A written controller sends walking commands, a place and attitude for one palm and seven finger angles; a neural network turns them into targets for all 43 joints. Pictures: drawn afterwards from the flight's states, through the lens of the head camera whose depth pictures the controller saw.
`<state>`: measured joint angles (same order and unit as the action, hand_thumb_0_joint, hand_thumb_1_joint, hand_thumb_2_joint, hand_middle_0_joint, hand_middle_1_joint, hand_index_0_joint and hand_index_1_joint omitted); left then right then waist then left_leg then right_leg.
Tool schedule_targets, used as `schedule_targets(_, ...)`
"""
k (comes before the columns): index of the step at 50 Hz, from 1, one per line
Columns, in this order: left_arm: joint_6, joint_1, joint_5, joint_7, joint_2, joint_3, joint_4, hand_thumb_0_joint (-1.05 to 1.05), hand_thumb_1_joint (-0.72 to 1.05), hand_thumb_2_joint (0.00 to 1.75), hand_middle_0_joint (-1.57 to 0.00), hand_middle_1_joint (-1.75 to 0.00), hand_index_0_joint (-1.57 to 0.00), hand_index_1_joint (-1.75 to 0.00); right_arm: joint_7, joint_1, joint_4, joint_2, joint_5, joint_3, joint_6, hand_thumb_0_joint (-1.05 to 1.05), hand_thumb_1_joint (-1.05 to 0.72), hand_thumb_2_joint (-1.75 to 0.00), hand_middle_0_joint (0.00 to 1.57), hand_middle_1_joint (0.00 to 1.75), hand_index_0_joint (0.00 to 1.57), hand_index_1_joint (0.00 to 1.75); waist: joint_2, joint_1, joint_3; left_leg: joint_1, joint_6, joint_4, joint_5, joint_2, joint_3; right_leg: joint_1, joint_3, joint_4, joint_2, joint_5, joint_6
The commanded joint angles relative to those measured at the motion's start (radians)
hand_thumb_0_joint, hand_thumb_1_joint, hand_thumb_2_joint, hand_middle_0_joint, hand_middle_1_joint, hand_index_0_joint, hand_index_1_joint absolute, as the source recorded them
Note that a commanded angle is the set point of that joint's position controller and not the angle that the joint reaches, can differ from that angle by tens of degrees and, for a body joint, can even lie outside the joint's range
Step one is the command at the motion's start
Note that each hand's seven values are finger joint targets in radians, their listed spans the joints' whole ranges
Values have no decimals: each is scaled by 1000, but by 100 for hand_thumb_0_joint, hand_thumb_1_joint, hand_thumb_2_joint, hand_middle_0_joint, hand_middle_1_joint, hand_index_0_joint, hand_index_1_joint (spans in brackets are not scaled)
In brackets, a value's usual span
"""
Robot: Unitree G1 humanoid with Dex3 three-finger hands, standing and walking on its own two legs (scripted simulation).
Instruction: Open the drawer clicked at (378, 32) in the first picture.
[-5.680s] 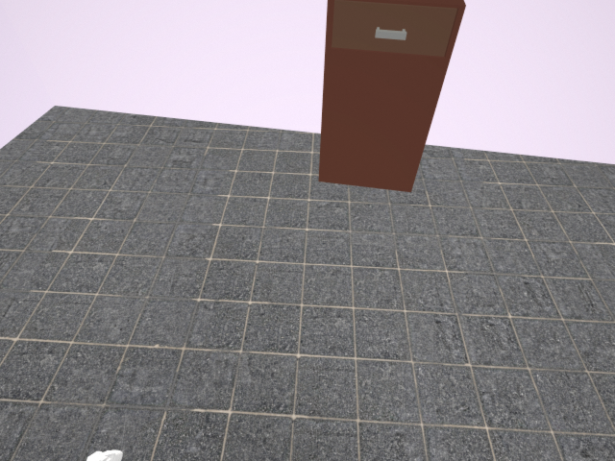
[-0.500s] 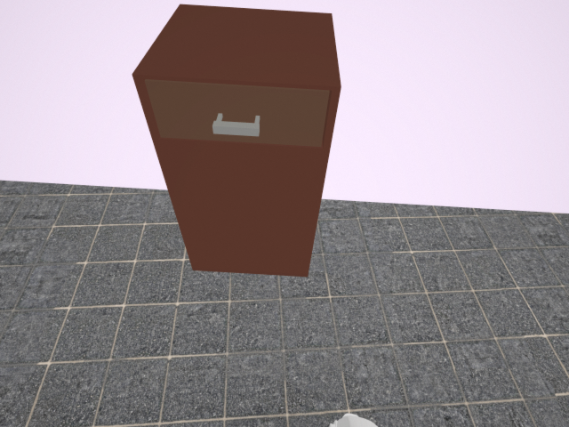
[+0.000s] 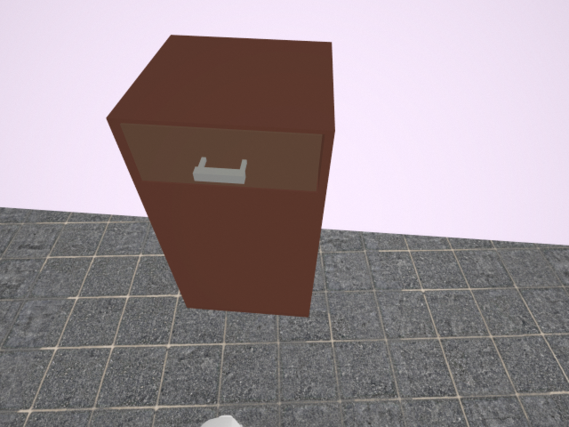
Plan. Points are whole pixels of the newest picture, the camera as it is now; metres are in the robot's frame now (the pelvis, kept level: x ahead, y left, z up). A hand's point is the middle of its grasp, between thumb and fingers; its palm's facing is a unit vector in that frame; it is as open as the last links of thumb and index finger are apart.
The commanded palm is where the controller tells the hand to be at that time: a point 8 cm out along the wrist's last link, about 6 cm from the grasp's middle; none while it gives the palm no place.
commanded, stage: take the last steps up to it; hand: left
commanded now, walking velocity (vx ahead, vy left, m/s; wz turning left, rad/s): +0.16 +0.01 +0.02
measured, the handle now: (221, 168) +0.62 +0.18 -0.02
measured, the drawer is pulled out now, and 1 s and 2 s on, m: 0.00 0.00 0.00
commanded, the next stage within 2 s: come to a stop and stand still in 0.04 s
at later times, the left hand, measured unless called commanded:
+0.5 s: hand out of the picture +0.15 +0.19 -0.18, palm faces +0.02 -0.97 -0.24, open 7.4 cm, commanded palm none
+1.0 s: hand out of the picture +0.09 +0.18 -0.17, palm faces +0.07 -0.97 -0.24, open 7.3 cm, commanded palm none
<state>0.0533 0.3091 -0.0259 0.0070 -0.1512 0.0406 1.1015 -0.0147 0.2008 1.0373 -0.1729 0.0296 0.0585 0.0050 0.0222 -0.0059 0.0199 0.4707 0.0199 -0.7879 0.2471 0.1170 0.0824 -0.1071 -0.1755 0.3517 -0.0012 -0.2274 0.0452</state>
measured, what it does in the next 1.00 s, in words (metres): steps on the spot: left foot, then right foot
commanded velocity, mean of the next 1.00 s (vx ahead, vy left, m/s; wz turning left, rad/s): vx -0.05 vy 0.03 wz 0.00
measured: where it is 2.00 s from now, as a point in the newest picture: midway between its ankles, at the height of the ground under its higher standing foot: outside the picture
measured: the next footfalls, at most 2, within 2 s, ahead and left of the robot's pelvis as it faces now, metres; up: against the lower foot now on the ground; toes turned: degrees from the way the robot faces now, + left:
left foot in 0.12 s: +0.14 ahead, +0.13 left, +0.00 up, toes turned +8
right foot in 0.54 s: +0.14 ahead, -0.12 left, +0.00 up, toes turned -5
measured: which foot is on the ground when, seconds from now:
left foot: up 0.00-0.10, down 0.12-0.54, up 0.56-1.00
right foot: down 0.00-0.12, up 0.14-0.52, down 0.54-1.00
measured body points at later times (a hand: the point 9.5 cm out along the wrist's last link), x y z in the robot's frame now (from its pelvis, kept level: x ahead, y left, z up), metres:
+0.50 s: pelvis +0.09 +0.00 -0.01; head +0.12 +0.00 +0.44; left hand +0.15 +0.25 -0.16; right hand +0.13 -0.23 -0.17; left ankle +0.10 +0.13 -0.74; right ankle +0.10 -0.11 -0.73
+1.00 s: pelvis +0.06 -0.01 +0.00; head +0.08 -0.02 +0.45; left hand +0.09 +0.23 -0.15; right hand +0.11 -0.26 -0.16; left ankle +0.02 +0.14 -0.73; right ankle +0.10 -0.12 -0.74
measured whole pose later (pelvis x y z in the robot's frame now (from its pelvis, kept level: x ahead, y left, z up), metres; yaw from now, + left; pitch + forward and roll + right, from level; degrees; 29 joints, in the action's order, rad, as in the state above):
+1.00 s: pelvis +0.06 -0.01 +0.00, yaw +0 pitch +0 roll +1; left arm -0.03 0.23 -0.03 0.02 -0.18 0.05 1.03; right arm 0.01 0.21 1.03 -0.21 0.02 0.05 -0.04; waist 0.00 -0.03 0.04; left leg 0.18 0.02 -0.52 0.33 0.03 0.03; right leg -0.29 -0.10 0.45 0.06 -0.17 0.02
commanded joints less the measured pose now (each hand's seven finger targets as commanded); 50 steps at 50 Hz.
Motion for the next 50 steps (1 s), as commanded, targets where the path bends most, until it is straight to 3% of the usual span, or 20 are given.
schedule_targets(1,16,70,1,6,-148,23,-17,0,90,90,-20,-30,-20,-30,-4,-15,-51,-28,-9,-9,29,0,-90,-90,20,30,20,30,-124,-14,62,-76,-14,135,12,-20,14,-56,207,-125,290,115,118)
schedule_targets(4,1,58,9,7,-125,19,-16,0,90,90,-20,-30,-20,-30,6,97,-6,-58,-6,-11,45,0,-90,-90,20,30,20,30,-50,39,36,-337,-23,324,-76,-50,36,-147,134,46,202,87,58)
schedule_targets(5,-2,81,11,4,-84,12,-19,0,90,90,-20,-30,-20,-30,16,182,15,-123,1,1,54,0,-90,-90,20,30,20,30,95,65,-13,-483,-71,388,-132,70,-114,-250,83,240,128,15,18)
schedule_targets(6,-3,88,13,-2,-46,4,-42,0,90,90,-20,-30,-20,-30,23,265,24,-214,3,21,48,0,-90,-90,20,30,20,30,287,78,-43,-554,-162,485,-163,266,-366,-389,-4,483,29,-297,-23)
schedule_targets(7,-6,47,5,5,-61,3,-63,0,90,90,-20,-30,-20,-30,34,277,33,-208,0,16,39,0,-90,-90,20,30,20,30,261,90,-41,-517,-207,544,-130,306,-427,-441,77,647,26,-394,-21)
schedule_targets(10,-23,36,14,10,-34,-4,-23,0,90,90,-20,-30,-20,-30,53,67,-12,-93,-8,-26,40,0,-90,-90,20,30,20,30,77,9,17,-319,-196,521,-501,232,-223,-333,175,621,114,-250,-49)
schedule_targets(12,-44,81,17,17,-15,-10,1,0,90,90,-20,-30,-20,-30,63,22,-15,-88,-12,-24,40,0,-90,-90,20,30,20,30,48,-15,-30,-328,-177,479,-740,195,-109,-233,161,495,106,-192,-74)
schedule_targets(21,-95,-9,5,22,-78,21,-93,0,90,90,-20,-30,-20,-30,63,1,-25,-163,-4,27,-14,0,-90,-90,20,30,20,30,139,2,-17,-326,-184,420,-666,213,-103,-245,125,432,65,-189,-63)
schedule_targets(25,-74,23,5,24,-102,26,-100,0,90,90,-20,-30,-20,-30,47,-10,-34,-150,-10,32,-23,0,-90,-90,20,30,20,30,105,-30,-47,-260,-102,313,-398,130,-64,-73,111,127,68,89,-62)
schedule_targets(26,-59,20,-3,29,-155,30,-104,0,90,90,-20,-30,-20,-30,39,13,-37,-105,-17,26,-22,0,-90,-90,20,30,20,30,-54,-22,-70,-215,-40,203,-213,38,-3,-23,228,52,164,326,-38)
schedule_targets(27,-50,-9,-5,31,-221,35,-112,0,90,90,-20,-30,-20,-30,31,36,-53,-49,-23,16,-25,0,-90,-90,20,30,20,30,-230,-2,-62,-117,4,104,155,-73,51,-7,377,23,339,556,42)
schedule_targets(28,-50,7,1,30,-241,38,-121,0,90,90,-20,-30,-20,-30,37,6,-65,-57,-23,15,-46,0,-90,-90,20,30,20,30,-248,-41,-80,-133,1,-36,353,-87,-31,-72,432,-21,412,588,130)
schedule_targets(29,-51,-24,1,33,-229,37,-122,0,90,90,-20,-30,-20,-30,39,-5,-63,-65,-20,17,-57,0,-90,-90,20,30,20,30,-254,-29,-58,-116,-5,-134,359,-87,-89,-110,434,-33,399,543,155)
schedule_targets(31,-55,-107,2,39,-197,35,-144,0,90,90,-20,-30,-20,-30,35,36,-35,-76,-19,18,-58,0,-90,-90,20,30,20,30,-164,2,-43,-65,2,-247,264,-83,-110,-75,363,-9,345,499,150)
schedule_targets(34,-51,-103,5,36,-199,37,-155,0,90,90,-20,-30,-20,-30,26,37,-29,-94,-15,19,-61,0,-90,-90,20,30,20,30,-157,-13,-27,-34,20,-281,173,-86,-115,-62,318,-31,319,402,121)
schedule_targets(44,-53,-50,-7,28,-230,54,-135,0,90,90,-20,-30,-20,-30,18,20,-58,-80,-17,-1,-38,0,-90,-90,20,30,20,30,-197,-50,-52,-134,12,81,190,-91,-60,-18,355,-96,304,120,127)
schedule_targets(47,-60,-74,-2,25,-218,47,-119,0,90,90,-20,-30,-20,-30,23,91,-33,-72,-18,-10,-28,0,-90,-90,20,30,20,30,-198,-17,-64,-260,0,261,97,-106,-31,-79,320,-88,254,27,86)
schedule_targets(48,-64,-102,3,25,-214,45,-116,0,90,90,-20,-30,-20,-30,26,143,-11,-68,-17,-13,-24,0,-90,-90,20,30,20,30,-186,13,-62,-344,-4,358,23,-104,-19,-139,293,-74,236,-48,56)
schedule_targets(49,-67,-105,10,23,-188,36,-111,0,90,90,-20,-30,-20,-30,28,160,5,-76,-17,-17,-18,0,-90,-90,20,30,20,30,-139,17,-41,-404,-12,417,2,-87,-35,-214,270,-55,195,-130,23)
schedule_targets(50,-71,-101,15,20,-152,27,-108,0,90,90,-20,-30,-20,-30,30,159,3,-106,-11,-15,-13,0,-90,-90,20,30,20,30,-18,17,-12,-380,-39,479,53,-13,-130,-263,227,3,137,-178,-10)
